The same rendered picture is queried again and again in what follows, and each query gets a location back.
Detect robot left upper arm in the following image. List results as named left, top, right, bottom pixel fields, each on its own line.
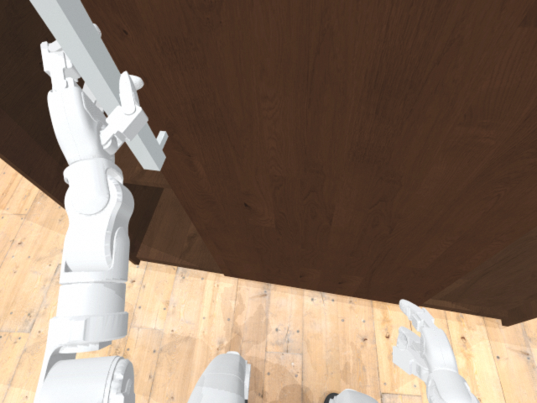
left=37, top=355, right=135, bottom=403

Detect left robot forearm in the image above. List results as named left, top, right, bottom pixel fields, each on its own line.
left=34, top=158, right=134, bottom=403

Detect right robot forearm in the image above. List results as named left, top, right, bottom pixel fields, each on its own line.
left=426, top=369, right=480, bottom=403

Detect left robot hand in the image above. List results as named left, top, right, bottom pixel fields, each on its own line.
left=40, top=24, right=149, bottom=165

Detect handle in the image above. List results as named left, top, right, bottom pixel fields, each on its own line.
left=29, top=0, right=169, bottom=171

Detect robot left thigh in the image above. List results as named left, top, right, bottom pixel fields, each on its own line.
left=187, top=353, right=251, bottom=403

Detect right robot hand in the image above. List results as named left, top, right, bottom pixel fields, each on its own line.
left=393, top=299, right=459, bottom=385

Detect wardrobe door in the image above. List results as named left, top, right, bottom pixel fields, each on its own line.
left=81, top=0, right=537, bottom=306
left=431, top=227, right=537, bottom=311

